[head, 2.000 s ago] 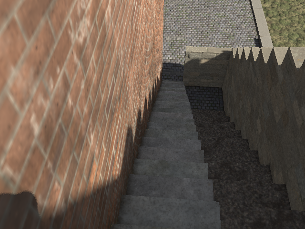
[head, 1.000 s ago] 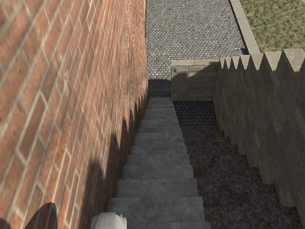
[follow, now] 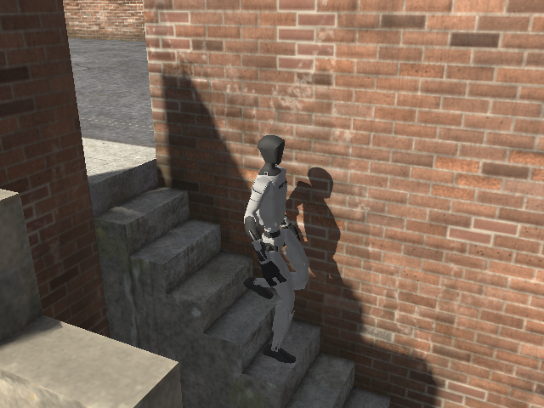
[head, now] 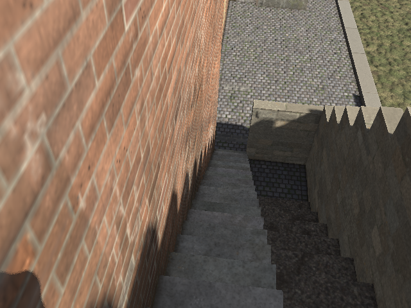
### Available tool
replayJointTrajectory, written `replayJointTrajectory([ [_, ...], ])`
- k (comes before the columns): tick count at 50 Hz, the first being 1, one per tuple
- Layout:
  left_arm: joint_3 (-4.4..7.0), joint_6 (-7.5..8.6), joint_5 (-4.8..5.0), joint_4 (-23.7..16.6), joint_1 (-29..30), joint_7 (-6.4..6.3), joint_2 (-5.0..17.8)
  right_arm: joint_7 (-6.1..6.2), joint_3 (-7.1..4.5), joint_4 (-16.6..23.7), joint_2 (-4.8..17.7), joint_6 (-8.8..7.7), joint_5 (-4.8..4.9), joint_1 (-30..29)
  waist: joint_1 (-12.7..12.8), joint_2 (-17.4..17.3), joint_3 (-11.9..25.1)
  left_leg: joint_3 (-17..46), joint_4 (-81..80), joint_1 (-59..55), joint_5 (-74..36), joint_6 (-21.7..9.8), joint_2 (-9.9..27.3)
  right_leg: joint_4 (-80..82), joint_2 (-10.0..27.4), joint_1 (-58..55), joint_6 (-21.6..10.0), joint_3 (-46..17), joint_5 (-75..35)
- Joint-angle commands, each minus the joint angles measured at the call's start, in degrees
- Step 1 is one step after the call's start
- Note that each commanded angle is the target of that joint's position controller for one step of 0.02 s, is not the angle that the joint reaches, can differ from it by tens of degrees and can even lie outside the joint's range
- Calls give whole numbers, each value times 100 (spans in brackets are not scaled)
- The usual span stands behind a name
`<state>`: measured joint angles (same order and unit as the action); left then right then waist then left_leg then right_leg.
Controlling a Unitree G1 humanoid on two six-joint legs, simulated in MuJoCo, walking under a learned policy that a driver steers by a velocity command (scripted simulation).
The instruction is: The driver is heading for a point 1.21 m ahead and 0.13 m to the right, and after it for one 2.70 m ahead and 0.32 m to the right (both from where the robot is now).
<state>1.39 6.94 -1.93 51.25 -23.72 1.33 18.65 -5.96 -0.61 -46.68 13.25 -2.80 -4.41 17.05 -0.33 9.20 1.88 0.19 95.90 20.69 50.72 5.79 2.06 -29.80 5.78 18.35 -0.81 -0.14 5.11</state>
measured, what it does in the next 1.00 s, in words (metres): goes down: left foot 0.20 m lower, then right foot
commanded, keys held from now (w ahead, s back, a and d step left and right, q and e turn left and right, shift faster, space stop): w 0.42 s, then no key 0.42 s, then w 0.16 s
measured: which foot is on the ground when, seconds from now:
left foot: up 0.00-0.58, down 0.60-1.00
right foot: down 0.00-0.56, up 0.58-0.80, down 0.82-0.86, up 0.88-1.00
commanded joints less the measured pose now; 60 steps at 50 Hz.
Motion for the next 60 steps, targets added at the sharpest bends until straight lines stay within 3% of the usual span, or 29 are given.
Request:
replayJointTrajectory([
  [1, 592, 242, -117, 612, -3153, 56, 2014, -110, -220, 407, 546, -23, 298, 293, 925, 809, 708, 62, 3920, 4672, -555, 100, -1110, -1523, 1053, -4645, -989, -1346, -9608],
  [5, 43, -20, -388, 654, -1496, 123, 753, -23, -7, 308, -212, -239, 333, 779, -510, -371, -253, 1000, 3012, 4881, -3163, -709, 238, -555, 1639, -826, -576, -2363, -3510],
  [6, 42, -178, 108, 316, -846, 176, -210, 681, -233, -5, 196, 231, 425, -221, 19, -2031, 183, 198, 895, 4012, -4177, -709, 184, -172, 1129, -833, -375, -2146, -1915],
  [9, -56, -160, 344, 343, -118, -62, 63, 988, 23, 74, -317, 649, 400, -862, -238, -759, -890, -214, -2377, 2595, -6200, -414, 143, 698, 306, 983, 123, -1559, -1078],
  [11, 86, -181, 112, 653, -745, -117, 528, 1047, -181, -518, 47, 668, 356, -226, -202, -199, -365, 97, -2258, 2807, -6309, -455, 175, 277, 633, -546, -236, -1622, -2775],
  [15, -58, -250, 244, 758, -1047, -310, -211, 838, -75, -508, -138, 320, 352, -1596, 512, -641, -738, -69, -5309, 2712, -8680, -819, 26, -56, -14, -1104, 15, -1057, -130],
  [18, -58, -272, 156, 923, -1166, -294, -307, 760, -105, -858, -263, 331, 486, -1284, 509, -480, -1102, 98, -5547, 2119, -8660, -880, -223, -436, -173, -536, -137, -1049, -412],
  [25, -43, -142, -6, 1440, -1589, -347, -511, 889, -271, -1453, 124, 201, 349, -286, 689, -854, -1222, -201, -5716, 1443, -7663, -796, -482, -2070, -405, -710, -125, -1109, -2882],
  [28, 3, -181, -60, 1500, -910, -246, -253, 964, -403, -2088, 493, 304, 280, 1624, -110, -941, -1025, -398, -5990, -970, -6914, -794, -426, -3488, -229, 732, 130, -1211, -4483],
  [30, 213, -147, 62, 1261, 690, -84, 448, 1001, -645, -2692, 996, 524, 360, 3921, -2011, -2050, -936, 56, -7640, -3646, -7722, -1524, 409, -7755, -1170, 3107, 584, -441, -1207],
  [31, 216, -116, 227, 946, -115, -38, 164, 923, -363, -2165, 733, 396, 473, 2608, -998, -2856, -903, 646, -7874, -3400, -10834, -1855, 1543, -8428, -1796, 3282, 808, 186, 4565],
  [33, 109, -284, 42, 1224, -991, -97, -246, 900, -81, -1820, 264, 149, 530, 1739, -28, -1206, -479, 1223, -6722, -2956, -10853, -2582, 2284, -6889, -1124, 3320, 524, -884, 4659],
  [35, 131, -306, 105, 1022, -307, -107, -74, 1047, 124, -1298, -2, 97, 656, 267, 383, -943, -630, 423, -7432, -979, -8026, -2158, 1344, -4628, -907, 1820, 642, -753, 2338],
  [36, -57, -382, 0, 865, -348, -56, -588, 1132, 128, -1336, 348, 14, 824, 173, 754, -804, -1030, 37, -7104, 536, -8502, -2052, 1043, -2235, -738, 501, 294, -686, 458],
  [38, -289, -641, -84, 1429, -1426, -19, -1289, 1085, 222, -1484, 285, -55, 867, 256, 887, -1739, 27, -363, -6641, 1995, -8142, -1644, 733, -3093, -1135, -2585, 80, 464, -1454],
  [40, -127, -409, 47, 1307, -1659, -42, -486, 1199, 312, -1585, -252, -135, 936, 339, 987, -1660, -144, -384, -4864, 2010, -4850, -1209, -54, -1510, -581, -2039, 80, -200, -2331],
  [42, -118, -26, 193, 1095, -997, 9, 78, 1224, 230, -1397, 3, 11, 862, 686, 734, 66, -283, -717, -3168, 1530, -2704, -630, -817, 1090, 241, -1624, -64, -1282, -3803],
  [43, -11, -24, 154, 1026, -283, -23, 529, 1273, 204, -1289, 16, 235, 713, 1079, 282, 1035, -536, -613, -3905, 736, -1842, -537, -805, 2164, 382, 75, 32, -2775, -1200],
  [45, -18, -163, 213, 757, 660, 58, 132, 1205, -81, -1326, 916, 363, 413, 1184, -51, -321, -1073, -549, -4576, -174, -2103, -746, -491, 1495, -596, 439, 178, -1308, -798],
  [46, -90, -248, -11, 813, 410, 140, -345, 1247, -65, -1414, 632, 292, 672, 1229, 177, -1278, -1085, -247, -4882, 762, -1972, -969, -246, 590, -1422, -605, 463, 733, -3166],
  [47, -101, -328, -78, 838, 92, 97, -443, 1185, -50, -1413, 329, 309, 719, 1317, 210, -1472, -1153, -315, -5015, 951, -2254, -982, -121, 286, -1284, -708, 317, 553, -2752],
  [50, -16, -271, -6, 666, -325, 169, -648, 1016, -150, -1301, 270, 332, 272, 1057, 266, -966, -1046, -487, -2701, 1404, -1922, -1438, -477, 1633, -882, -1715, 19, 615, -1378],
  [52, 178, -164, 195, 1120, -2227, 163, -323, 998, -314, -1310, 236, 336, 138, 870, 1072, -338, -256, -512, 1083, 1675, -309, -1600, -843, 1624, -118, -2519, 74, 39, -1628],
  [54, 86, -169, 101, 1140, -2119, 200, 133, 879, -148, -696, -580, 156, 825, 1423, -51, 269, 303, 67, 3268, 3628, -514, -1509, -618, -1333, 1041, -3196, 280, -1762, -6446],
  [55, 680, -130, 113, 1333, -2469, 104, 1625, 961, -139, -479, -323, 148, 821, 1513, 352, 1652, 810, 340, 2739, 4119, -899, -1233, -614, 453, 2683, -3070, -1885, -4399, -1870],
  [56, 366, -90, 102, 1179, -1884, 157, 361, 1094, -284, -601, 556, 206, 457, 450, 419, -458, -401, 614, 2810, 4576, -2060, -1039, -338, 1178, 2287, -2318, -1968, -4014, -80],
  [57, 64, -133, 63, 763, -1045, 232, -347, 1146, -321, -656, 655, 303, 365, -292, 578, -1691, -883, 478, 1873, 3666, -2971, -1178, -159, 961, 1118, -1047, -1020, -2749, 135],
  [58, 348, -138, -218, 829, -863, 129, 741, 1064, -230, -188, 193, 402, 489, -63, 252, -239, -696, 425, 1371, 3377, -2612, -822, -118, 1324, 2021, -330, -1959, -3962, 1357],
  [60, 125, -3, 8, 877, -102, 48, 9, 1101, -283, 48, 349, 552, 326, -743, 32, -799, -1532, 802, -111, 3867, -3788, -347, 21, 1103, 1178, 336, -1742, -3253, 2027],
])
